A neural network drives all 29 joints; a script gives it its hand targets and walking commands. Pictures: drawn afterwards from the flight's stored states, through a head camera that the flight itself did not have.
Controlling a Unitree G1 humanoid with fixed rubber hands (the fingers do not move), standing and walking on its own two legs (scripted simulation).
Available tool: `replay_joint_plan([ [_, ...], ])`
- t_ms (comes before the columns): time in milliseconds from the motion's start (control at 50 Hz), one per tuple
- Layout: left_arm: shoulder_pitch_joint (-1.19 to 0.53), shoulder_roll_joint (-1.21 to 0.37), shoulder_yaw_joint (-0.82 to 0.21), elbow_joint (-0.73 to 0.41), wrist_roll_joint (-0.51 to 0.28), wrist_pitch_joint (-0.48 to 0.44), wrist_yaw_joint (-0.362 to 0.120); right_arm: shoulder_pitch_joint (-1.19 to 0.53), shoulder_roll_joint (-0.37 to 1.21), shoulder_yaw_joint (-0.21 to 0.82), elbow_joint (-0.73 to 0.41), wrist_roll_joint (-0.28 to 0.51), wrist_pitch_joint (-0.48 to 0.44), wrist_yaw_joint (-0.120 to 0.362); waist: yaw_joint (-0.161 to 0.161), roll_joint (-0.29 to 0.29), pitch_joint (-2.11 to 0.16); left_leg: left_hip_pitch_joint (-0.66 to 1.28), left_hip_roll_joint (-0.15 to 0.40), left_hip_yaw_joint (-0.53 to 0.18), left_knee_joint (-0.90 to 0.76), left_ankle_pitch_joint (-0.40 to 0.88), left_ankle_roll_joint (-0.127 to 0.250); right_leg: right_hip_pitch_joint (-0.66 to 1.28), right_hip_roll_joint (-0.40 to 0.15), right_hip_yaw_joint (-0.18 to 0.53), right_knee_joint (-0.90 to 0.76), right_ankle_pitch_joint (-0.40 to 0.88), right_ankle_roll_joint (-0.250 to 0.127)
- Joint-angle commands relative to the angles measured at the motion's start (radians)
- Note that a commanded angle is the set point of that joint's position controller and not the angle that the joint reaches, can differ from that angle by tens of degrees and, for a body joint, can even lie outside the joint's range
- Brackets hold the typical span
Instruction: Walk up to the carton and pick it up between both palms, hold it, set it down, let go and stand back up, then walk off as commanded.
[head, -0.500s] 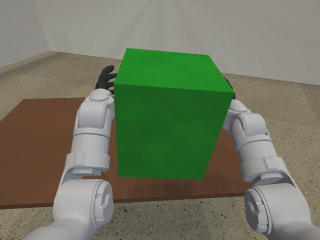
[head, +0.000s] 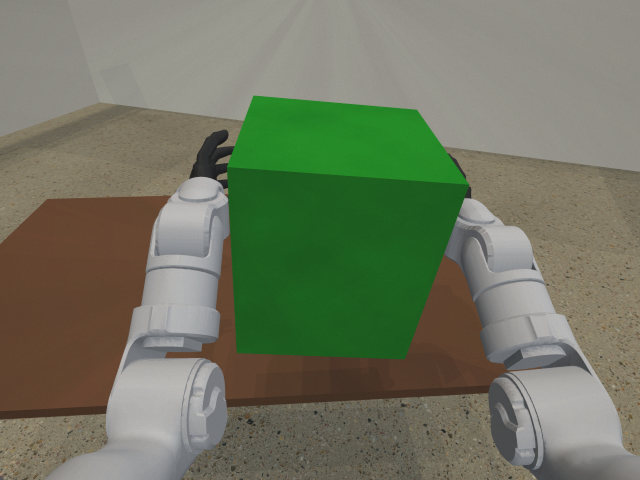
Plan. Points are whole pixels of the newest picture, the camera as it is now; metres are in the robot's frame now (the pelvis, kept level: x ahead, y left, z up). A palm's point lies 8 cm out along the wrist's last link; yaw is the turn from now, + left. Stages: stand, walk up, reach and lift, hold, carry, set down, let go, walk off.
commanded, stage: hold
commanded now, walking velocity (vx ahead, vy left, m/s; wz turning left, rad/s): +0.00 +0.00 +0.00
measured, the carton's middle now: (329, 227) +0.38 +0.01 +0.21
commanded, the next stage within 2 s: none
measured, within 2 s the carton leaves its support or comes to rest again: neither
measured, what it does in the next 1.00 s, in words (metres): stands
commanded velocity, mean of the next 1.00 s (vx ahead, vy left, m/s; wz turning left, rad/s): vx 0.00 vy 0.00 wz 0.00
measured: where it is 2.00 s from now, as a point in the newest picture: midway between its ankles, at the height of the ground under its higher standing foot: outside the picture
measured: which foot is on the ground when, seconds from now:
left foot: down 0.00-1.00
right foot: down 0.00-1.00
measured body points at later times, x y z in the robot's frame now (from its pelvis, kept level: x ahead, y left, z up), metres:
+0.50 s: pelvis +0.00 +0.00 +0.00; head -0.07 +0.02 +0.44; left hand +0.39 +0.16 +0.26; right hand +0.39 -0.14 +0.23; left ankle +0.06 +0.10 -0.74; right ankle +0.03 -0.16 -0.74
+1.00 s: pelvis +0.00 +0.00 +0.00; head -0.07 +0.02 +0.44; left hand +0.39 +0.16 +0.26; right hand +0.39 -0.14 +0.23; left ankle +0.06 +0.10 -0.74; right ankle +0.03 -0.16 -0.74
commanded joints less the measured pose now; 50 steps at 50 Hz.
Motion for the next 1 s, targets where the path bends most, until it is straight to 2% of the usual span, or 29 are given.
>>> replay_joint_plan([
  [0, -0.796, -0.786, -0.398, -0.224, -0.195, -0.073, -0.168, -1.171, 0.693, 0.429, -0.361, 0.271, -0.077, 0.128, -0.008, 0.036, -0.411, 0.381, 0.001, -0.1, -0.127, 0.111, -0.047, 0.152, 0.107, 0.008, -0.074, 0.0, -0.054],
  [80, -0.754, -0.783, -0.382, -0.178, -0.173, -0.065, -0.168, -1.158, 0.67, 0.404, -0.328, 0.252, -0.076, 0.129, -0.01, 0.06, -0.377, 0.365, 0.001, -0.101, -0.137, 0.116, -0.051, 0.167, 0.109, 0.005, -0.071, 0.025, -0.056],
  [120, -0.779, -0.761, -0.363, -0.181, -0.164, -0.069, -0.171, -1.169, 0.68, 0.408, -0.322, 0.248, -0.074, 0.132, 0.001, 0.026, -0.37, 0.365, 0.002, -0.093, -0.147, 0.076, -0.037, 0.158, 0.109, 0.0, -0.078, -0.015, -0.051],
  [160, -0.799, -0.792, -0.405, -0.241, -0.196, -0.078, -0.167, -1.177, 0.709, 0.426, -0.369, 0.248, -0.084, 0.131, -0.014, 0.042, -0.426, 0.389, -0.006, -0.09, -0.127, 0.122, -0.044, 0.159, 0.104, 0.0, -0.071, 0.012, -0.052],
  [200, -0.75, -0.775, -0.378, -0.197, -0.181, -0.07, -0.172, -1.162, 0.685, 0.425, -0.349, 0.25, -0.083, 0.126, -0.004, 0.033, -0.408, 0.398, -0.01, -0.087, -0.119, 0.157, -0.046, 0.168, 0.107, 0.005, -0.082, 0.031, -0.054],
  [280, -0.807, -0.775, -0.39, -0.221, -0.184, -0.076, -0.171, -1.173, 0.674, 0.401, -0.34, 0.249, -0.082, 0.131, -0.023, 0.056, -0.415, 0.374, 0.003, -0.103, -0.141, 0.102, -0.047, 0.17, 0.104, 0.002, -0.07, 0.021, -0.057],
  [300, -0.79, -0.791, -0.405, -0.231, -0.192, -0.077, -0.168, -1.158, 0.675, 0.414, -0.338, 0.255, -0.082, 0.134, -0.019, 0.055, -0.424, 0.379, 0.001, -0.103, -0.126, 0.137, -0.058, 0.169, 0.109, 0.003, -0.069, 0.033, -0.057],
  [340, -0.786, -0.78, -0.367, -0.171, -0.168, -0.069, -0.173, -1.171, 0.672, 0.392, -0.3, 0.243, -0.079, 0.133, -0.008, 0.058, -0.376, 0.37, -0.001, -0.093, -0.144, 0.089, -0.047, 0.146, 0.106, 0.002, -0.079, -0.021, -0.057],
  [360, -0.772, -0.781, -0.367, -0.148, -0.171, -0.069, -0.175, -1.197, 0.682, 0.415, -0.336, 0.252, -0.083, 0.135, 0.004, 0.033, -0.37, 0.352, 0.0, -0.093, -0.141, 0.077, -0.039, 0.156, 0.11, -0.001, -0.079, -0.026, -0.058],
  [380, -0.784, -0.79, -0.399, -0.209, -0.183, -0.076, -0.171, -1.167, 0.678, 0.415, -0.34, 0.257, -0.086, 0.136, -0.016, 0.063, -0.421, 0.369, 0.004, -0.1, -0.138, 0.097, -0.049, 0.174, 0.111, -0.001, -0.066, 0.017, -0.057],
  [400, -0.756, -0.793, -0.399, -0.234, -0.189, -0.08, -0.169, -1.141, 0.687, 0.425, -0.359, 0.257, -0.086, 0.132, -0.019, 0.039, -0.44, 0.384, 0.008, -0.101, -0.125, 0.157, -0.046, 0.196, 0.113, 0.001, -0.058, 0.075, -0.054],
  [420, -0.751, -0.796, -0.404, -0.242, -0.185, -0.074, -0.171, -1.14, 0.67, 0.423, -0.363, 0.261, -0.085, 0.129, -0.02, 0.053, -0.439, 0.397, 0.002, -0.099, -0.115, 0.203, -0.062, 0.198, 0.111, 0.001, -0.061, 0.084, -0.058],
  [440, -0.777, -0.772, -0.386, -0.211, -0.173, -0.066, -0.173, -1.145, 0.67, 0.417, -0.328, 0.257, -0.077, 0.128, -0.012, 0.05, -0.392, 0.375, -0.007, -0.092, -0.118, 0.135, -0.057, 0.175, 0.103, 0.011, -0.078, 0.015, -0.06],
  [480, -0.799, -0.786, -0.4, -0.207, -0.183, -0.069, -0.167, -1.16, 0.668, 0.406, -0.327, 0.252, -0.077, 0.135, -0.023, 0.063, -0.411, 0.386, 0.01, -0.107, -0.134, 0.12, -0.056, 0.163, 0.11, 0.001, -0.069, 0.015, -0.06],
  [520, -0.798, -0.761, -0.366, -0.19, -0.166, -0.071, -0.17, -1.154, 0.691, 0.418, -0.302, 0.256, -0.077, 0.134, 0.003, 0.045, -0.37, 0.363, -0.008, -0.087, -0.136, 0.085, -0.04, 0.156, 0.099, 0.007, -0.078, -0.017, -0.053],
  [540, -0.811, -0.778, -0.388, -0.205, -0.176, -0.071, -0.17, -1.173, 0.668, 0.4, -0.316, 0.246, -0.08, 0.136, -0.016, 0.061, -0.398, 0.362, 0.008, -0.099, -0.143, 0.087, -0.049, 0.17, 0.107, 0.002, -0.065, 0.016, -0.058],
  [580, -0.798, -0.801, -0.41, -0.234, -0.196, -0.079, -0.172, -1.165, 0.693, 0.414, -0.34, 0.256, -0.091, 0.136, -0.017, 0.046, -0.408, 0.367, 0.001, -0.093, -0.133, 0.114, -0.051, 0.176, 0.109, 0.002, -0.064, 0.027, -0.054],
  [600, -0.768, -0.788, -0.393, -0.158, -0.186, -0.071, -0.174, -1.172, 0.665, 0.385, -0.326, 0.234, -0.085, 0.132, -0.025, 0.044, -0.369, 0.355, -0.005, -0.088, -0.141, 0.08, -0.05, 0.161, 0.102, 0.001, -0.08, -0.007, -0.058],
  [640, -0.782, -0.787, -0.384, -0.178, -0.185, -0.08, -0.171, -1.174, 0.687, 0.406, -0.332, 0.242, -0.089, 0.132, -0.016, 0.029, -0.378, 0.36, -0.004, -0.09, -0.137, 0.082, -0.043, 0.153, 0.107, -0.004, -0.082, -0.013, -0.056],
  [660, -0.791, -0.785, -0.384, -0.181, -0.181, -0.076, -0.175, -1.158, 0.674, 0.385, -0.307, 0.232, -0.085, 0.132, -0.02, 0.054, -0.376, 0.364, 0.0, -0.093, -0.143, 0.076, -0.052, 0.151, 0.104, 0.003, -0.079, -0.016, -0.061],
  [680, -0.769, -0.77, -0.368, -0.17, -0.174, -0.076, -0.174, -1.164, 0.676, 0.403, -0.338, 0.235, -0.086, 0.131, -0.001, 0.033, -0.377, 0.366, -0.003, -0.09, -0.142, 0.105, -0.045, 0.157, 0.109, -0.003, -0.082, -0.011, -0.054],
  [700, -0.774, -0.786, -0.385, -0.197, -0.18, -0.075, -0.174, -1.141, 0.674, 0.402, -0.32, 0.241, -0.084, 0.13, -0.024, 0.042, -0.377, 0.363, -0.001, -0.099, -0.138, 0.103, -0.048, 0.168, 0.108, -0.005, -0.073, 0.013, -0.054],
  [800, -0.803, -0.785, -0.41, -0.221, -0.194, -0.082, -0.165, -1.182, 0.679, 0.409, -0.35, 0.252, -0.084, 0.132, -0.02, 0.063, -0.43, 0.389, 0.0, -0.096, -0.127, 0.125, -0.057, 0.15, 0.103, 0.002, -0.072, 0.011, -0.056],
  [820, -0.808, -0.77, -0.372, -0.192, -0.171, -0.076, -0.167, -1.168, 0.677, 0.42, -0.306, 0.251, -0.08, 0.132, -0.005, 0.047, -0.374, 0.351, -0.003, -0.097, -0.137, 0.081, -0.048, 0.163, 0.103, 0.005, -0.078, -0.018, -0.055],
  [880, -0.749, -0.786, -0.372, -0.157, -0.174, -0.072, -0.171, -1.17, 0.673, 0.417, -0.349, 0.243, -0.084, 0.131, 0.002, 0.03, -0.385, 0.374, 0.0, -0.096, -0.134, 0.124, -0.041, 0.16, 0.109, 0.0, -0.076, 0.011, -0.056],
  [900, -0.779, -0.794, -0.404, -0.235, -0.197, -0.08, -0.168, -1.172, 0.697, 0.432, -0.378, 0.259, -0.089, 0.129, -0.008, 0.04, -0.446, 0.398, -0.001, -0.096, -0.12, 0.163, -0.049, 0.175, 0.113, -0.001, -0.066, 0.043, -0.054],
  [920, -0.748, -0.787, -0.385, -0.213, -0.185, -0.069, -0.17, -1.136, 0.677, 0.427, -0.347, 0.258, -0.08, 0.124, -0.016, 0.037, -0.41, 0.406, -0.006, -0.092, -0.117, 0.174, -0.054, 0.169, 0.112, 0.007, -0.082, 0.041, -0.059],
  [940, -0.727, -0.763, -0.361, -0.141, -0.169, -0.063, -0.175, -1.165, 0.67, 0.414, -0.347, 0.247, -0.079, 0.125, 0.0, 0.024, -0.363, 0.374, -0.012, -0.083, -0.126, 0.126, -0.041, 0.16, 0.103, 0.006, -0.093, 0.003, -0.058],
  [980, -0.787, -0.773, -0.381, -0.218, -0.176, -0.074, -0.174, -1.181, 0.698, 0.43, -0.374, 0.267, -0.089, 0.125, 0.01, 0.045, -0.424, 0.389, -0.016, -0.085, -0.12, 0.151, -0.043, 0.155, 0.106, 0.005, -0.082, 0.01, -0.053],
])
